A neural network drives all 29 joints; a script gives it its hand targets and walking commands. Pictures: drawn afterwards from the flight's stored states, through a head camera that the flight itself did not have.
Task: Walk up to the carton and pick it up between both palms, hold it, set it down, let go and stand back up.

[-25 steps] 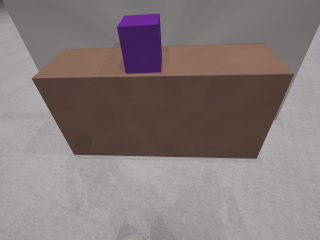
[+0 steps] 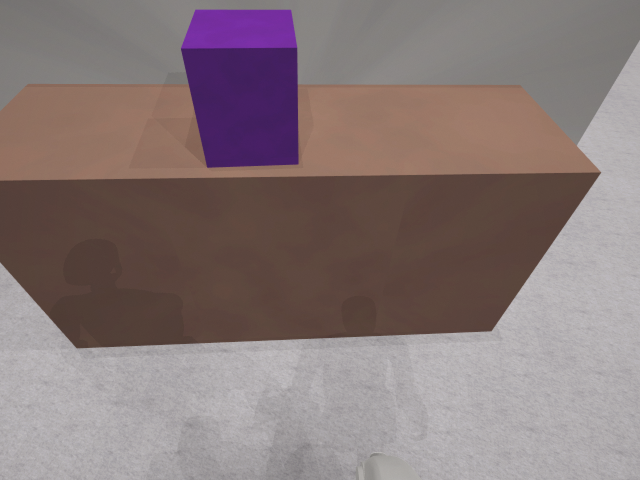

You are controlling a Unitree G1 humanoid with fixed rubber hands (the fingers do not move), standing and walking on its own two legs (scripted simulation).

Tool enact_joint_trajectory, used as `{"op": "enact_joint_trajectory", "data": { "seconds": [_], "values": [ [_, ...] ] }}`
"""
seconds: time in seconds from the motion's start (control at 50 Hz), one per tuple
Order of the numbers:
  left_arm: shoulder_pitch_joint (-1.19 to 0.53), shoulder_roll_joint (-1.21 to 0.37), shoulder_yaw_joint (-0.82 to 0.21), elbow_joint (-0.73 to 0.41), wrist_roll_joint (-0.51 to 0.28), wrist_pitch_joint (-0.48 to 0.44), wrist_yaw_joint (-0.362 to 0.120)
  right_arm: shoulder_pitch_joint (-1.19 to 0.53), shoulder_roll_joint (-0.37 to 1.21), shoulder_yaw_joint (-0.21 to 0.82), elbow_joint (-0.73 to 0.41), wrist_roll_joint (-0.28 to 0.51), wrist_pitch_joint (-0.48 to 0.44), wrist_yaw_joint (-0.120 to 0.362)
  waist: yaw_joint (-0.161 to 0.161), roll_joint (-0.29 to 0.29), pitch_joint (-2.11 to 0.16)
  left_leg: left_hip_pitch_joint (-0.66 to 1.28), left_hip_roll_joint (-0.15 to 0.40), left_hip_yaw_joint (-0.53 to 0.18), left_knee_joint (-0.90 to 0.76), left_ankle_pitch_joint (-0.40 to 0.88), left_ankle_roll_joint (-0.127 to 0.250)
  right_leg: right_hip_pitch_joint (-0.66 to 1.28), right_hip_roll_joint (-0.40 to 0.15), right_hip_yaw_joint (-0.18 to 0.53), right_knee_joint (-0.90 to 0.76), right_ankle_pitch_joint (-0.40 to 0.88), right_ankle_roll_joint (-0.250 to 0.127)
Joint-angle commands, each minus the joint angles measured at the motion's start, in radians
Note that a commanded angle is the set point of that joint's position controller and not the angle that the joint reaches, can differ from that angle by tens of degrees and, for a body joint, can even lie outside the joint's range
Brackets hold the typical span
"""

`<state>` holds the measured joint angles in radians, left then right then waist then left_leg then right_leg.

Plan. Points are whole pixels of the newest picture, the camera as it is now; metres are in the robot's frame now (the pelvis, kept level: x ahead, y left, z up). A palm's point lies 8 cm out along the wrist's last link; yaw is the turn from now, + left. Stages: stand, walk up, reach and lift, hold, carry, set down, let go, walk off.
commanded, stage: walk up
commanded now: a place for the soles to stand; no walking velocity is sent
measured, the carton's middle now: (248, 89) +0.87 +0.11 +0.08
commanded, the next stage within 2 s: none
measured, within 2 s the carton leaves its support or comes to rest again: neither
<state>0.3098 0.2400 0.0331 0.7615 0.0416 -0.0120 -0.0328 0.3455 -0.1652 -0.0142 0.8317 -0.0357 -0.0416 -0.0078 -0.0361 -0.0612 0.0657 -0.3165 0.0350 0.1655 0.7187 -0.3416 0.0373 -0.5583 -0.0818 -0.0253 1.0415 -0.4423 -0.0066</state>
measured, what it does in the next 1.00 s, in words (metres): walks ahead: right foot, then left foot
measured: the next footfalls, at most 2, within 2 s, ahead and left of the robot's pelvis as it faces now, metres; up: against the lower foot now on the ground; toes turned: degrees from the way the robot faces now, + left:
right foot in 0.10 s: +0.18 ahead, -0.15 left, +0.00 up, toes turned -5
left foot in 0.52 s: +0.40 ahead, +0.16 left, +0.00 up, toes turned +8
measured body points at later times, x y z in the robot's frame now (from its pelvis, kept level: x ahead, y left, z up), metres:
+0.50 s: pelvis +0.23 +0.06 -0.01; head +0.23 +0.06 +0.44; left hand +0.20 +0.31 -0.15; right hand +0.35 -0.19 -0.13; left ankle +0.39 +0.20 -0.71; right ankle +0.14 -0.14 -0.71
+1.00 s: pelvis +0.38 +0.07 -0.01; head +0.40 +0.06 +0.44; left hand +0.52 +0.30 -0.13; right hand +0.40 -0.16 -0.16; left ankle +0.39 +0.21 -0.71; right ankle +0.47 -0.05 -0.71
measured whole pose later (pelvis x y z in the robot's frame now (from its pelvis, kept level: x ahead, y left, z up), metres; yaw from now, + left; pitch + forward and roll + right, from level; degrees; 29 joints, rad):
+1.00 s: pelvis +0.38 +0.07 -0.01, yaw -2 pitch -5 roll +0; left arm 0.20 0.18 0.02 0.79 0.02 -0.02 0.00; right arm 0.33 -0.19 0.01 0.88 -0.01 0.01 -0.01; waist -0.03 0.03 0.11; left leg -0.30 0.10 0.08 0.83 -0.46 -0.01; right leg -0.42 -0.05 -0.07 0.77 -0.27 0.00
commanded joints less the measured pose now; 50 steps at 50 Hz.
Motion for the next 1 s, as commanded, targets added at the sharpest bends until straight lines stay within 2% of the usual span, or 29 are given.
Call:
{"op": "enact_joint_trajectory", "data": {
  "seconds": [0.0, 0.06, 0.08, 0.1, 0.12, 0.14, 0.16, 0.2, 0.28, 0.34, 0.4, 0.44, 0.48, 0.5, 0.52, 0.54, 0.56, 0.6, 0.66, 0.72, 0.76, 0.8, 0.82, 0.86, 0.9, 0.92, 0.94, 0.96, 0.98],
  "values": [
    [0.08, 0.045, 0.033, -0.092, -0.001, -0.045, -0.007, -0.067, -0.203, -0.053, -0.062, -0.007, -0.026, -0.002, 0.049, 0.167, 0.023, -0.153, 0.275, -0.368, -0.43, -0.4, 0.169, 0.144, -0.011, 0.009, -0.202, 0.154, -0.008],
    [0.203, 0.047, 0.052, -0.051, 0.0, -0.063, 0.008, -0.08, -0.19, -0.038, -0.037, -0.018, -0.001, 0.019, 0.114, 0.059, 0.025, -0.352, 0.18, -0.196, -0.208, -0.471, 0.102, 0.469, 0.079, -0.067, -0.363, 0.22, -0.022],
    [0.259, 0.08, 0.067, -0.043, 0.002, -0.067, 0.018, -0.045, -0.162, -0.026, -0.025, -0.023, 0.009, 0.027, 0.135, -0.036, 0.021, -0.429, 0.118, -0.138, -0.036, -0.486, 0.067, 0.554, 0.069, -0.005, -0.389, 0.134, -0.03],
    [0.29, 0.154, 0.085, -0.051, 0.003, -0.069, 0.032, -0.019, -0.113, -0.007, -0.045, -0.019, 0.014, 0.038, 0.148, -0.217, 0.025, -0.521, 0.027, -0.047, 0.28, -0.385, 0.008, 0.55, -0.139, 0.335, -0.526, -0.177, -0.079],
    [0.299, 0.195, 0.083, -0.072, -0.015, -0.062, 0.051, 0.015, -0.125, -0.009, -0.071, -0.018, 0.025, 0.046, 0.123, -0.197, 0.065, -0.538, -0.031, -0.098, 0.496, -0.329, -0.03, 0.444, -0.359, 0.796, -0.795, -0.514, -0.156],
    [0.255, 0.221, 0.087, -0.076, -0.034, -0.052, 0.072, -0.004, -0.196, -0.03, -0.093, -0.014, 0.035, 0.046, 0.107, -0.123, 0.113, -0.582, 0.019, -0.158, 0.579, -0.295, -0.045, 0.39, -0.424, 0.921, -0.889, -0.681, -0.245],
    [0.226, 0.201, 0.077, -0.079, -0.034, -0.053, 0.08, -0.056, -0.205, -0.033, -0.106, -0.018, 0.033, 0.048, 0.128, -0.115, 0.172, -0.63, 0.044, -0.173, 0.598, -0.284, -0.053, 0.385, -0.431, 0.885, -0.885, -0.618, -0.286],
    [0.178, 0.178, 0.059, -0.079, -0.026, -0.073, 0.083, -0.105, -0.191, -0.031, -0.105, -0.009, 0.015, 0.044, 0.128, -0.125, 0.178, -0.669, 0.084, -0.217, 0.562, -0.194, -0.071, 0.417, -0.389, 0.673, -0.824, -0.34, -0.273],
    [0.093, 0.153, 0.046, -0.049, -0.011, -0.103, 0.076, -0.067, -0.156, -0.033, -0.102, -0.011, 0.014, 0.053, 0.072, -0.143, 0.138, -0.501, 0.105, -0.227, 0.424, -0.107, -0.094, 0.321, -0.328, 0.406, -0.787, -0.02, -0.247],
    [0.023, 0.158, 0.041, -0.036, -0.004, -0.107, 0.07, -0.042, -0.129, -0.033, -0.106, -0.009, 0.013, 0.064, 0.033, -0.187, 0.094, -0.322, 0.101, -0.197, 0.258, 0.044, -0.078, 0.255, -0.237, 0.166, -0.748, 0.094, -0.194],
    [-0.018, 0.168, 0.042, -0.02, 0.008, -0.096, 0.059, -0.045, -0.113, -0.042, -0.099, -0.005, 0.004, 0.073, 0.01, -0.159, 0.088, -0.096, 0.059, -0.094, 0.08, 0.198, -0.059, 0.14, -0.179, 0.022, -0.689, 0.065, -0.168],
    [-0.005, 0.168, 0.041, -0.01, 0.017, -0.081, 0.053, 0.018, -0.125, -0.058, -0.082, -0.008, -0.003, 0.066, -0.019, -0.068, 0.053, 0.08, 0.02, -0.045, -0.027, 0.312, -0.044, 0.096, -0.18, -0.016, -0.569, 0.067, -0.153],
    [0.121, 0.113, 0.016, 0.023, 0.032, -0.059, 0.04, 0.173, -0.189, -0.099, -0.043, -0.02, -0.012, 0.045, -0.057, 0.132, -0.076, 0.307, -0.03, -0.077, -0.034, 0.21, -0.034, 0.09, -0.103, -0.099, -0.22, 0.171, -0.114],
    [0.208, 0.062, -0.003, 0.026, 0.027, -0.048, 0.028, 0.252, -0.237, -0.119, -0.038, -0.018, -0.014, 0.029, -0.071, 0.313, -0.169, 0.387, 0.069, -0.269, -0.11, 0.011, -0.018, 0.05, -0.002, -0.137, 0.038, 0.094, -0.071],
    [0.26, 0.022, -0.018, -0.006, 0.009, -0.032, 0.021, 0.246, -0.282, -0.122, -0.077, 0.0, -0.006, 0.01, -0.046, 0.425, -0.175, 0.363, 0.282, -0.716, -0.323, -0.236, 0.035, -0.043, 0.069, -0.046, 0.234, -0.182, -0.033],
    [0.252, 0.086, -0.001, -0.03, -0.015, -0.015, 0.025, 0.188, -0.339, -0.128, -0.114, 0.031, 0.013, -0.005, -0.037, 0.36, -0.159, 0.32, 0.359, -0.944, -0.506, -0.494, 0.12, -0.084, 0.05, 0.032, 0.285, -0.175, -0.022],
    [0.173, 0.117, 0.003, -0.051, -0.016, -0.011, 0.024, 0.119, -0.326, -0.124, -0.137, 0.05, 0.023, -0.015, -0.033, 0.292, -0.106, 0.25, 0.38, -0.994, -0.561, -0.595, 0.161, -0.131, 0.011, 0.032, 0.328, -0.141, -0.013],
    [0.106, 0.108, 0.005, -0.053, -0.003, -0.019, 0.023, 0.096, -0.288, -0.106, -0.14, 0.041, 0.016, -0.02, -0.037, 0.277, -0.032, 0.148, 0.341, -0.841, -0.528, -0.499, 0.125, -0.134, -0.023, 0.054, 0.311, -0.071, -0.011],
    [0.143, 0.099, 0.012, -0.036, 0.003, -0.025, 0.028, 0.054, -0.222, -0.079, -0.113, 0.005, -0.01, -0.014, -0.004, 0.313, -0.058, 0.061, 0.328, -0.645, -0.457, -0.332, 0.18, -0.052, -0.056, 0.064, 0.224, -0.1, -0.008],
    [0.112, 0.094, 0.021, -0.037, 0.003, -0.01, 0.026, 0.032, -0.186, -0.064, -0.097, -0.005, -0.03, -0.019, 0.01, 0.268, -0.025, 0.049, 0.36, -0.592, -0.446, -0.25, 0.21, -0.077, -0.062, 0.078, 0.123, -0.085, 0.0],
    [0.058, 0.072, 0.019, -0.043, 0.005, 0.005, 0.025, 0.015, -0.172, -0.053, -0.088, 0.004, -0.036, -0.029, 0.015, 0.198, 0.018, -0.002, 0.368, -0.533, -0.438, -0.075, 0.219, -0.057, -0.07, 0.08, 0.046, 0.002, 0.009],
    [0.051, 0.041, 0.011, -0.037, 0.0, 0.006, 0.024, -0.05, -0.144, -0.033, -0.091, 0.006, -0.037, -0.032, 0.045, 0.162, 0.011, -0.07, 0.314, -0.372, -0.369, 0.22, 0.18, 0.075, -0.054, 0.061, -0.088, 0.127, 0.008],
    [0.064, 0.021, 0.005, -0.027, -0.009, -0.001, 0.023, -0.09, -0.145, -0.026, -0.095, 0.007, -0.036, -0.027, 0.063, 0.191, -0.019, -0.101, 0.276, -0.275, -0.305, 0.374, 0.156, 0.177, -0.036, 0.029, -0.168, 0.183, 0.003],
    [0.081, 0.01, 0.01, -0.01, -0.009, -0.017, 0.027, -0.113, -0.164, -0.023, -0.088, 0.009, -0.023, -0.013, 0.09, 0.159, -0.051, -0.135, 0.22, -0.176, -0.163, 0.515, 0.123, 0.336, 0.022, -0.047, -0.314, 0.347, -0.012],
    [0.083, 0.029, 0.02, 0.003, -0.007, -0.03, 0.035, -0.074, -0.161, -0.015, -0.079, 0.014, -0.002, -0.001, 0.095, 0.073, -0.079, -0.158, 0.144, -0.122, -0.018, 0.479, 0.065, 0.457, 0.042, -0.051, -0.443, 0.564, -0.027],
    [0.064, 0.077, 0.029, -0.009, -0.01, -0.032, 0.04, -0.026, -0.134, -0.004, -0.078, 0.021, 0.006, 0.003, 0.08, -0.001, -0.122, -0.178, 0.108, -0.101, 0.052, 0.331, 0.024, 0.496, -0.052, 0.063, -0.431, 0.715, -0.06],
    [0.014, 0.128, 0.034, -0.041, -0.023, -0.027, 0.041, 0.039, -0.104, 0.009, -0.072, 0.03, 0.021, 0.003, 0.045, -0.083, -0.146, -0.134, 0.047, -0.084, 0.118, 0.028, -0.016, 0.407, -0.213, 0.28, -0.533, 0.644, -0.135],
    [-0.035, 0.142, 0.03, -0.045, -0.047, -0.013, 0.046, 0.077, -0.105, 0.008, -0.052, 0.036, 0.045, -0.007, 0.024, -0.101, -0.145, -0.03, 0.003, -0.104, 0.155, -0.24, -0.028, 0.287, -0.289, 0.365, -0.613, 0.482, -0.216],
    [-0.111, 0.152, 0.031, -0.048, -0.053, 0.001, 0.051, 0.065, -0.105, 0.009, -0.043, 0.038, 0.058, -0.013, 0.004, -0.115, -0.094, -0.009, 0.019, -0.13, 0.1, -0.235, -0.029, 0.202, -0.284, 0.363, -0.653, 0.266, -0.228]
  ]
}}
